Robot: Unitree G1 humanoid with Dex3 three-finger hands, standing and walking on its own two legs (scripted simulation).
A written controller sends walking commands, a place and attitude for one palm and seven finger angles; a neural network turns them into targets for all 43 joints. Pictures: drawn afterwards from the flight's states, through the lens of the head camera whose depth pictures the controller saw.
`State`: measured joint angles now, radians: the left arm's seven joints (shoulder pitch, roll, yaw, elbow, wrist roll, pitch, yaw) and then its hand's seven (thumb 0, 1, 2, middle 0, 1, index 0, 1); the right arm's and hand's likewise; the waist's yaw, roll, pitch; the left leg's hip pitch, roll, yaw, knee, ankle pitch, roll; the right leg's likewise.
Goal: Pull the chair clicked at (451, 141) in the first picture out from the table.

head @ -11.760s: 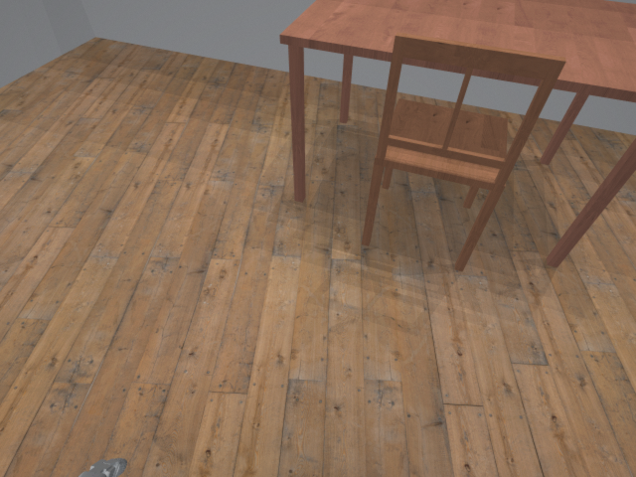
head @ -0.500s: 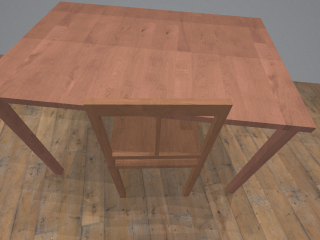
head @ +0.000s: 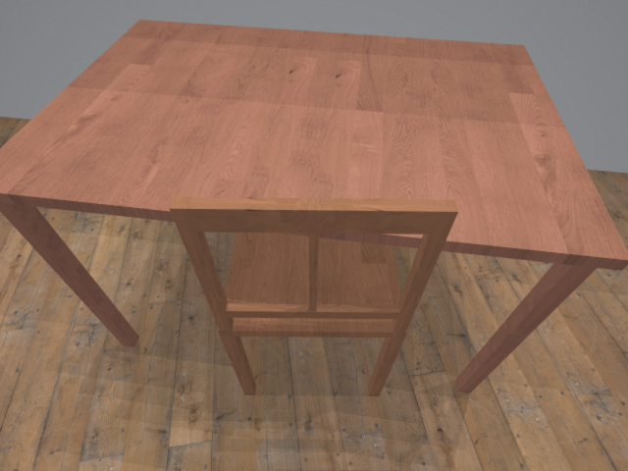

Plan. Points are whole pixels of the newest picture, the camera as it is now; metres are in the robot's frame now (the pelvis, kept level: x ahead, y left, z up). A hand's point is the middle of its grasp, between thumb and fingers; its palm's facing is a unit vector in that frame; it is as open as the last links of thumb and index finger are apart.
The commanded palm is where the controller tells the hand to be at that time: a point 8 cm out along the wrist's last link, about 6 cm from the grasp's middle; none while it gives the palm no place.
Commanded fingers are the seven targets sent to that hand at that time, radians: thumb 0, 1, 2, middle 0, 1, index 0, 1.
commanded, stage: look again from close up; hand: left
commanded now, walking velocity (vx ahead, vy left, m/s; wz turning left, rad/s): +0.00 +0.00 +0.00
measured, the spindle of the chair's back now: (313, 273) +0.46 +0.03 -0.10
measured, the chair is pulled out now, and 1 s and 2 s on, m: -0.08 -0.08 -0.08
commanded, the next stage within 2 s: raise the hand toward the chair's back in 1.16 s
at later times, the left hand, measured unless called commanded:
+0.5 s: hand out of the picture +0.00 +0.17 -0.17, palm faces +0.01 -0.98 -0.19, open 7.4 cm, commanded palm none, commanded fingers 0.00 0.90 0.90 -0.20 -0.30 -0.20 -0.30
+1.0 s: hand out of the picture -0.03 +0.20 -0.17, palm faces -0.01 -0.98 -0.19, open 7.4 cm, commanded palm none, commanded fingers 0.00 0.90 0.90 -0.20 -0.30 -0.20 -0.30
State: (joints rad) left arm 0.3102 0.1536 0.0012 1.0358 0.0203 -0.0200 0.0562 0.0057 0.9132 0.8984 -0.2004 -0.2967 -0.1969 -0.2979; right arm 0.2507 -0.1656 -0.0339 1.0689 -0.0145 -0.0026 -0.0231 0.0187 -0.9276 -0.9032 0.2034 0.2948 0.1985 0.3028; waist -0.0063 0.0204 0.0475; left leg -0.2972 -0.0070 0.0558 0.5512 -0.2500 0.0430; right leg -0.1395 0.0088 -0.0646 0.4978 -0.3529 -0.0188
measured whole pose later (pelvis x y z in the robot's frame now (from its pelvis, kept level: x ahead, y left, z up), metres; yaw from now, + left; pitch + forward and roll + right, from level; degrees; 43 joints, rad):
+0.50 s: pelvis +0.00 +0.01 +0.00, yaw -1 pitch -2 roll +0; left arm 0.30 0.16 -0.02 1.06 0.02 -0.02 0.05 0.00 0.91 0.90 -0.20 -0.30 -0.20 -0.30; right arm 0.18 -0.17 -0.01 1.09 0.00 -0.01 -0.01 0.00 -0.92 -0.90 0.20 0.29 0.20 0.30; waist 0.02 -0.02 0.06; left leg -0.24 -0.02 0.08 0.48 -0.21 0.05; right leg -0.11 0.00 -0.04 0.46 -0.33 -0.01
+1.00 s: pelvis -0.01 +0.03 +0.01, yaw -1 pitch -1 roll +0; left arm 0.31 0.15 -0.01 1.09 0.02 -0.01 0.05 0.00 0.91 0.90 -0.20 -0.30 -0.20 -0.30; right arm 0.25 -0.15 -0.01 1.14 0.00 0.00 -0.02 0.01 -0.92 -0.90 0.20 0.29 0.20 0.30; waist 0.01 -0.01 0.06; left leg -0.24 -0.05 0.10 0.42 -0.17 0.08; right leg -0.12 -0.03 -0.03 0.43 -0.29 0.02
